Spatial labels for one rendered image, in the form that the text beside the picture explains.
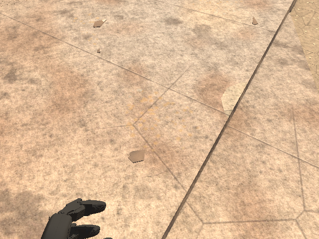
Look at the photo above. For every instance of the robot left hand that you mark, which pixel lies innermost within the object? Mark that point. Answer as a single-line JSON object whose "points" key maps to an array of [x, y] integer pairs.
{"points": [[60, 224]]}

